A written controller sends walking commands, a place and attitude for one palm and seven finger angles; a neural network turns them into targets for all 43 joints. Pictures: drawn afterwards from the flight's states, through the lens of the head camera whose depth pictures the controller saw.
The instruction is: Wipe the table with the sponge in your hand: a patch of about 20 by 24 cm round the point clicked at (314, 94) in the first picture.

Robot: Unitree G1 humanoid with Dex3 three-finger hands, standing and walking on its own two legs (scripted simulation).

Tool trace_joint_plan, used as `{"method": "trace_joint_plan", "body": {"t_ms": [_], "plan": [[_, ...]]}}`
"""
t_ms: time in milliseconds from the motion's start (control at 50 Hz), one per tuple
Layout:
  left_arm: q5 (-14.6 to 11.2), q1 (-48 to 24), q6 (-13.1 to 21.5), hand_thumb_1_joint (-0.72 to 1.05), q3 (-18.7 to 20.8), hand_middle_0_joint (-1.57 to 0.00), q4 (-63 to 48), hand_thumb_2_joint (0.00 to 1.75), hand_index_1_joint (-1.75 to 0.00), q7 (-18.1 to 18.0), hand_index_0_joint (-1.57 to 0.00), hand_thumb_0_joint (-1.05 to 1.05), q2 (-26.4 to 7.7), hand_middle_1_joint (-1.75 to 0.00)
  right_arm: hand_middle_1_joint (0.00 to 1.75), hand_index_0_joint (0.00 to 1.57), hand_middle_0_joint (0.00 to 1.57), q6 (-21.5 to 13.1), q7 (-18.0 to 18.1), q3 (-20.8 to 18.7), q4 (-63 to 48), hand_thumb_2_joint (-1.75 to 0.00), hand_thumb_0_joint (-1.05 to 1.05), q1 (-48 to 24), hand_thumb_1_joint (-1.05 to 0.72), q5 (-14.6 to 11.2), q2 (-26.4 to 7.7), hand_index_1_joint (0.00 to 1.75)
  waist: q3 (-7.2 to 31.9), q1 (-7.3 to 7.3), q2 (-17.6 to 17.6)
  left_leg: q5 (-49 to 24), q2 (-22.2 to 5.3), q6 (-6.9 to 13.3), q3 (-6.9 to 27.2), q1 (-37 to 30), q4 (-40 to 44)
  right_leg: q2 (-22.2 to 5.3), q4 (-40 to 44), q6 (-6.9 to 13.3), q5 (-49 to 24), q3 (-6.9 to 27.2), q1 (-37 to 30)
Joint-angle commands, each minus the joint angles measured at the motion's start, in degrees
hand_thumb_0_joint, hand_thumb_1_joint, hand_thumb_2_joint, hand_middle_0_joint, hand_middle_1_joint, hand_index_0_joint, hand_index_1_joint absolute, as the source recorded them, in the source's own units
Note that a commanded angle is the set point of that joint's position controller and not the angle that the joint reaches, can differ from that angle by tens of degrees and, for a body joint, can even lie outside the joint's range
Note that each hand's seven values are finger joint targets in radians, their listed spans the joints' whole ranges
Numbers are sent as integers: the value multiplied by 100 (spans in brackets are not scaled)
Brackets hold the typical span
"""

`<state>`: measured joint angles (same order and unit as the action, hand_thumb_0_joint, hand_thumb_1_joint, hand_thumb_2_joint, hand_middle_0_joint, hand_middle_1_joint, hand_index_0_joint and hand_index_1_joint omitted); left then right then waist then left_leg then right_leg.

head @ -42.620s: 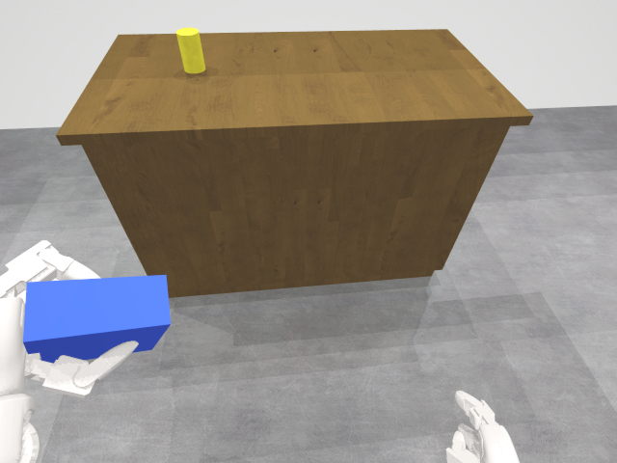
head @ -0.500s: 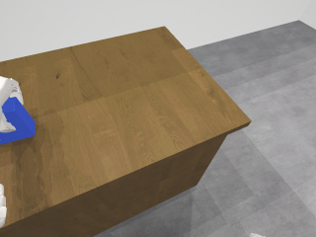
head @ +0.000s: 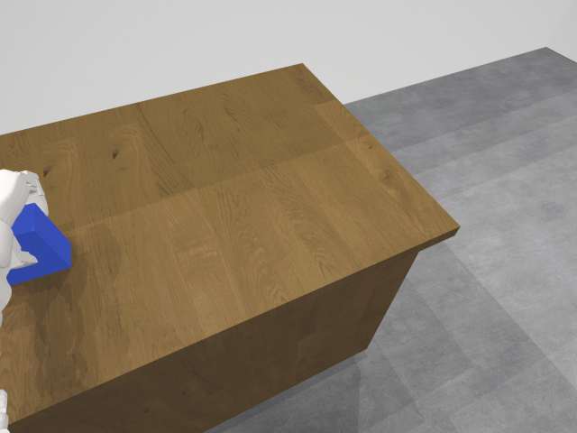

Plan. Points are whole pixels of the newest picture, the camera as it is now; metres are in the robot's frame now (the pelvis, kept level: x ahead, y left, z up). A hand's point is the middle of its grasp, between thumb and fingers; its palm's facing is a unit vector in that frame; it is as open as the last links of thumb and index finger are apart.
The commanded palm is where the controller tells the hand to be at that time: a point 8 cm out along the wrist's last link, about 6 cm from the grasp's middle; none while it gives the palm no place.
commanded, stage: wipe back along the first lane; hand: left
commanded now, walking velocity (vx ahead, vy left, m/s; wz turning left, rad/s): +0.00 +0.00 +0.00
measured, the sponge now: (19, 254) +0.33 +0.42 +0.04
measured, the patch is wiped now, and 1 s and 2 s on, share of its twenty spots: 1.00 1.00 1.00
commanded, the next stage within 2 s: lift the sponge slowly off the table in 1.20 s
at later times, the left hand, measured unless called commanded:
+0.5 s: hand (13, 257) +0.29 +0.38 +0.10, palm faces -0.03 -0.01 -1.00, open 9.2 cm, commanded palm +0.25 +0.36 +0.13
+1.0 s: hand (16, 288) +0.25 +0.35 +0.10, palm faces -0.02 -0.03 -1.00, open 9.2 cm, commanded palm +0.21 +0.34 +0.13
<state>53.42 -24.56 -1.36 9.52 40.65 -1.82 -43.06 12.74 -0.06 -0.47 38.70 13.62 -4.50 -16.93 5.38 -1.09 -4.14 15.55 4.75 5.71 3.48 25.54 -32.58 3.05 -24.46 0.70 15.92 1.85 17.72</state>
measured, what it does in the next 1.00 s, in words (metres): stands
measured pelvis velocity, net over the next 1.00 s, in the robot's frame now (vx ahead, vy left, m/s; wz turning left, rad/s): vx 0.01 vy -0.02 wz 0.01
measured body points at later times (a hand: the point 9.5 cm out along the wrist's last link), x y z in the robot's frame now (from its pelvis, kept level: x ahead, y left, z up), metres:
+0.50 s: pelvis +0.00 -0.01 +0.00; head +0.03 -0.02 +0.45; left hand +0.29 +0.37 +0.15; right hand +0.17 -0.25 -0.11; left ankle +0.00 +0.05 -0.73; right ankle -0.05 -0.14 -0.73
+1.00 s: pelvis +0.01 -0.02 +0.00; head +0.02 -0.05 +0.45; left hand +0.25 +0.35 +0.15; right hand +0.20 -0.26 -0.10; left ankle +0.00 +0.05 -0.73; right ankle -0.05 -0.14 -0.73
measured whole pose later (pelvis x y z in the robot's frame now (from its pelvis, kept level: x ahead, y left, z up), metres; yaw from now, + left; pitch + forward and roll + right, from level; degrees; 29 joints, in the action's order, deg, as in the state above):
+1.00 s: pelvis +0.01 -0.02 +0.00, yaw +0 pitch +4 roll -2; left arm 47.4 3.3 -11.5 10.0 7.3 -1.1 -37.7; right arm 9.0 0.0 0.8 36.6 6.8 -3.9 -16.6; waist 3.7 -4.1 -5.2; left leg 16.5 4.1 4.2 4.0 18.1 -31.1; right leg 3.7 -24.2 1.3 17.2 1.6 10.9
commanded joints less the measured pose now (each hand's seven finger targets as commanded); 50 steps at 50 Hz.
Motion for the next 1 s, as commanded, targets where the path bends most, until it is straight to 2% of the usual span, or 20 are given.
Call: {"method": "trace_joint_plan", "body": {"t_ms": [0,60,120,160,240,260,300,360,380,480,500,560,600,660,740,760,820,900,940,980], "plan": [[29,-631,-78,10,69,-120,-610,130,-160,123,-120,0,-1159,-160,30,20,20,-188,18,-280,-695,-90,0,-336,-90,11,-916,30,1093,-75,-7,-2212,-485,-382,499,-1462,393,145,124,397,-972,-277,72],[-46,-334,-106,10,304,-120,-880,130,-160,128,-120,0,-1293,-160,30,20,20,-213,6,-240,-757,-90,0,-476,-90,11,-899,30,1123,-183,-27,-2292,-456,-364,449,-1411,413,129,135,431,-1157,-209,-164],[-124,-115,-196,10,219,-120,-1006,130,-160,133,-120,0,-1150,-160,30,20,20,-216,4,-246,-778,-90,0,-497,-90,10,-873,30,1077,-129,171,-2128,-442,-347,409,-1348,416,122,151,391,-1184,-245,-238],[-186,-10,-184,10,500,-120,-1231,130,-160,141,-120,0,-1392,-160,30,20,20,-223,-2,-209,-816,-90,0,-614,-90,14,-880,30,1084,-236,29,-2163,-431,-330,399,-1311,463,110,133,422,-1244,-207,-368],[-258,478,-316,10,178,-120,-1605,130,-160,132,-120,0,-888,-160,30,20,20,-264,-46,-237,-890,-90,0,-689,-90,14,-802,30,1034,-201,-27,-2429,-464,-371,425,-1509,411,113,163,379,-1265,-252,-278],[-276,422,-312,10,333,-120,-1771,130,-160,139,-120,0,-1034,-160,30,20,20,-273,-43,-208,-888,-90,0,-789,-90,12,-820,30,1017,-238,-81,-2461,-483,-368,464,-1508,440,111,148,403,-1266,-222,-300],[-319,732,-423,10,146,-120,-1858,130,-160,125,-120,0,-752,-160,30,20,20,-301,-61,-232,-915,-90,0,-776,-90,18,-776,30,921,-205,22,-2466,-476,-370,454,-1535,426,112,171,375,-1255,-273,-285],[-374,754,-504,10,324,-120,-2177,130,-160,134,-120,0,-930,-160,30,20,20,-324,-39,-181,-935,-90,0,-941,-90,23,-797,30,954,-262,-17,-2334,-440,-331,407,-1446,472,102,154,398,-1359,-221,-460],[-359,746,-557,10,138,-120,-2133,130,-160,137,-120,0,-747,-160,30,20,20,-331,-23,-198,-898,-90,0,-893,-90,18,-787,30,864,-179,111,-2296,-446,-337,424,-1478,467,102,163,375,-1320,-254,-388],[-403,1321,-664,10,148,-120,-2524,130,-160,128,-120,0,-608,-160,30,20,20,-432,-39,-191,-924,-90,0,-1001,-90,27,-751,30,946,-259,48,-2515,-466,-358,450,-1606,459,90,148,376,-1388,-264,-497],[-426,1348,-690,10,-47,-120,-2598,130,-160,142,-120,0,-380,-160,30,20,20,-442,-42,-186,-943,-90,0,-1031,-90,27,-730,30,914,-219,121,-2462,-462,-357,445,-1602,450,99,161,363,-1381,-273,-460],[-484,1353,-741,10,181,-120,-2872,130,-160,146,-120,0,-586,-160,30,20,20,-470,-18,-150,-966,-90,0,-1164,-90,40,-747,30,910,-278,190,-2260,-415,-281,370,-1506,490,94,175,386,-1536,-192,-648],[-481,1412,-818,10,44,-120,-2813,130,-160,146,-120,0,-447,-160,30,20,20,-480,-5,-154,-949,-90,0,-1123,-90,39,-731,30,753,-223,239,-2161,-404,-284,339,-1434,497,87,180,362,-1483,-270,-604],[-524,1742,-824,10,274,-120,-3148,130,-160,150,-120,0,-589,-160,30,20,20,-529,-13,-129,-1007,-90,0,-1254,-90,43,-708,30,876,-339,145,-2297,-385,-248,311,-1483,481,73,148,381,-1700,-192,-821],[-573,2170,-881,10,275,-120,-3245,130,-160,167,-120,0,-524,-160,30,20,20,-557,-13,-137,-985,-90,0,-1243,-90,60,-688,30,780,-311,283,-2394,-351,-237,228,-1405,395,47,121,337,-2037,-196,-908],[-616,2253,-868,10,435,-120,-3445,130,-160,171,-120,0,-641,-160,30,20,20,-580,-19,-111,-1027,-90,0,-1344,-90,61,-684,30,841,-380,241,-2419,-334,-204,227,-1418,389,51,98,355,-2146,-112,-1015],[-618,2467,-953,10,318,-120,-3509,130,-160,182,-120,0,-512,-160,30,20,20,-593,-17,-115,-1028,-90,0,-1312,-90,61,-678,30,698,-354,183,-2300,-336,-222,218,-1358,405,36,107,331,-2027,-188,-923],[-619,2455,-1031,10,403,-120,-3584,130,-160,178,-120,0,-628,-160,30,20,20,-601,21,-104,-1022,-90,0,-1354,-90,68,-683,30,524,-341,182,-2122,-316,-197,197,-1268,416,40,109,344,-1943,-162,-916],[-659,2700,-1041,10,379,-120,-3692,130,-160,202,-120,0,-546,-160,30,20,20,-611,31,-111,-1053,-90,0,-1364,-90,67,-665,30,576,-360,235,-2086,-300,-182,167,-1297,391,22,114,325,-2030,-134,-978],[-681,2828,-1029,10,583,-120,-3879,130,-160,192,-120,0,-745,-160,30,20,20,-632,38,-97,-1062,-90,0,-1408,-90,76,-665,30,726,-426,212,-2179,-272,-170,168,-1344,348,9,60,332,-2202,-87,-1110]]}}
